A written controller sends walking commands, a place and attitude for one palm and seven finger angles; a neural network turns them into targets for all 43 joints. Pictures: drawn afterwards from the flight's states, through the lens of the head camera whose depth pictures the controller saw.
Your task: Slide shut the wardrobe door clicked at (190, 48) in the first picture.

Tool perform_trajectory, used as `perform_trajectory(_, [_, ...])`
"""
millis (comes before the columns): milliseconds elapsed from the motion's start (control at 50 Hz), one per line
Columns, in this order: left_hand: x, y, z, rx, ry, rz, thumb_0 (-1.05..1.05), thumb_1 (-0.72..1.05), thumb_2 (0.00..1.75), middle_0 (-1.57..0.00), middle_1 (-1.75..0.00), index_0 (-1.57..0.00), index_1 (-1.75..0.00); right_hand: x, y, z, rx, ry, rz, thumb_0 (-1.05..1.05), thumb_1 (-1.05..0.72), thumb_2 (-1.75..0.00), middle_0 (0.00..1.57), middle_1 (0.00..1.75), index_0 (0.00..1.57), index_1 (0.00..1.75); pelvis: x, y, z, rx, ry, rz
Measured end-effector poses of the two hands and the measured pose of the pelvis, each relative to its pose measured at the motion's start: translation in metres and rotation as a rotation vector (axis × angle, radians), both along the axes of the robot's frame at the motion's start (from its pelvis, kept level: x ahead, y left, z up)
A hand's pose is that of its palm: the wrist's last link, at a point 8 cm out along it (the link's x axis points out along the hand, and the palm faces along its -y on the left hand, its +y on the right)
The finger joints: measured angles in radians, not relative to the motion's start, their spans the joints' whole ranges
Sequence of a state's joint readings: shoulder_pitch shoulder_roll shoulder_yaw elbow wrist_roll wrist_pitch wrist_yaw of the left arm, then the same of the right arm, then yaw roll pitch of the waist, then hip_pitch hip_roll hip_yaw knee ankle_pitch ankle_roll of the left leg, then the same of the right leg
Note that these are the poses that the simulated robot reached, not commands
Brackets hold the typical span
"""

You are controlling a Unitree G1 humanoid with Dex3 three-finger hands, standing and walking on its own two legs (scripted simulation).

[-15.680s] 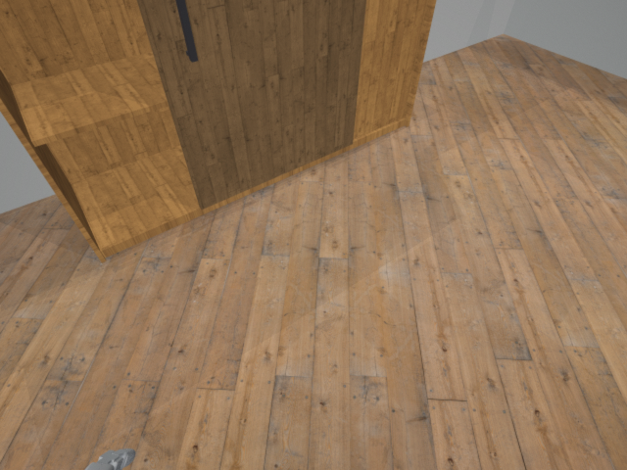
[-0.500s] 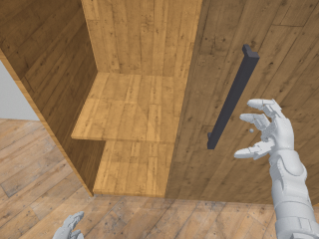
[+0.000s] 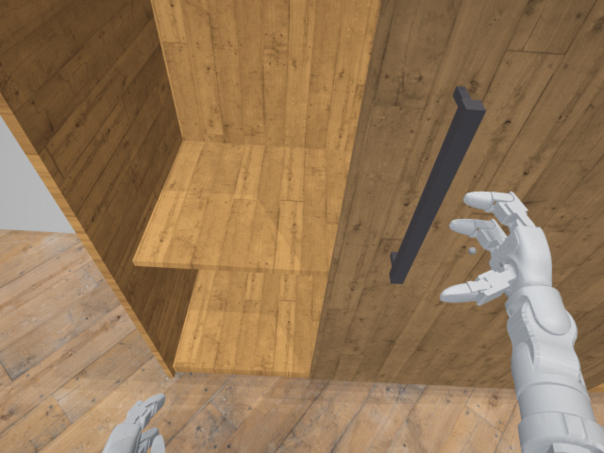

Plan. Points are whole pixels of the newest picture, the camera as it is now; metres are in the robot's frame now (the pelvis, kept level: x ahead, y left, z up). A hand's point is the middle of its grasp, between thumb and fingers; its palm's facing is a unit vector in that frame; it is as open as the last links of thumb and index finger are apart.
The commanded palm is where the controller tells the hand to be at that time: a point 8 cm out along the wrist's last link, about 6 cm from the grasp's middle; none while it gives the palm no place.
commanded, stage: feel for the door with the fingertips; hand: right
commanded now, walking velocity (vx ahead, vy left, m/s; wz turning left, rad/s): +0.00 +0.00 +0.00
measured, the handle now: (422, 203) +0.44 -0.12 +0.12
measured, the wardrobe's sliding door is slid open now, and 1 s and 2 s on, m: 0.43 0.43 0.43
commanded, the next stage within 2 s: slide the fingers in behind the handle in 0.76 s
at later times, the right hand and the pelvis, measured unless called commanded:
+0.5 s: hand (437, 244) +0.37 -0.14 +0.11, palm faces -0.04 +1.00 -0.03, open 14.0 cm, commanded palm +0.36 -0.19 +0.10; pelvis +0.00 +0.00 +0.00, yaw +0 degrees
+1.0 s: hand (434, 231) +0.39 -0.13 +0.11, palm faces -0.04 +1.00 -0.02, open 13.8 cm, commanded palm +0.37 -0.19 +0.10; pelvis +0.00 +0.00 +0.00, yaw +0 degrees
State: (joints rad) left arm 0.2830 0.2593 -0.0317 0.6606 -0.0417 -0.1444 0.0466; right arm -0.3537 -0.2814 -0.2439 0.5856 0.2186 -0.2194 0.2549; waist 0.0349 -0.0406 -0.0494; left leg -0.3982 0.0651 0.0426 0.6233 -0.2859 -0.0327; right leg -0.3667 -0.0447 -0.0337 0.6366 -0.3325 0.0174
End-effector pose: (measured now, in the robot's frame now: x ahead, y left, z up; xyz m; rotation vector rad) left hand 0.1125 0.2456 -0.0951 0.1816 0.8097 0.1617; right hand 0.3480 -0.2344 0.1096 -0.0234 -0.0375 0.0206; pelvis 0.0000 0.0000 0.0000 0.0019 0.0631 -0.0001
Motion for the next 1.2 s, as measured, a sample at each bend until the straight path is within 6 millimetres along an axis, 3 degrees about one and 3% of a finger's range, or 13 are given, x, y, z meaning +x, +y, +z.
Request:
perform_trajectory(80, [-0.003, 0.002, -0.001, 0.007, 0.008, 0.001, 0.01, 0.90, 0.90, -0.20, -0.30, -0.20, -0.30, -0.001, 0.002, -0.001, -0.003, -0.001, 0.009, -0.01, 0.50, -0.30, 0.30, 1.20, 0.30, 1.20, -0.001, -0.001, 0.000, 0.002, 0.002, -0.004])
perform_trajectory(380, [-0.002, -0.003, -0.002, -0.018, 0.001, 0.006, 0.01, 0.90, 0.90, -0.20, -0.30, -0.20, -0.30, 0.007, 0.042, -0.003, 0.010, -0.010, 0.024, -0.01, 0.50, -0.30, 0.30, 1.20, 0.29, 1.20, 0.001, -0.001, 0.000, -0.003, 0.002, 0.007])
perform_trajectory(680, [0.001, 0.000, -0.006, -0.021, 0.024, -0.003, 0.01, 0.90, 0.90, -0.20, -0.30, -0.20, -0.30, 0.020, 0.048, 0.003, -0.002, -0.009, 0.026, -0.01, 0.50, -0.30, 0.30, 1.20, 0.30, 1.20, 0.003, 0.003, 0.001, -0.005, 0.005, 0.002])
perform_trajectory(920, [-0.010, 0.009, -0.007, -0.003, 0.063, 0.019, 0.01, 0.90, 0.90, -0.20, -0.30, -0.20, -0.30, 0.027, 0.046, 0.001, -0.003, -0.006, 0.028, -0.01, 0.50, -0.30, 0.35, 1.23, 0.32, 1.21, 0.002, 0.004, 0.000, -0.003, 0.012, 0.001])
perform_trajectory(1200, [-0.018, 0.002, -0.008, -0.024, 0.059, 0.028, 0.01, 0.90, 0.90, -0.20, -0.30, -0.20, -0.30, 0.016, 0.049, 0.000, -0.001, -0.018, 0.028, -0.01, 0.50, -0.30, 0.31, 1.21, 0.31, 1.20, -0.001, 0.000, 0.000, -0.004, 0.006, 0.011])
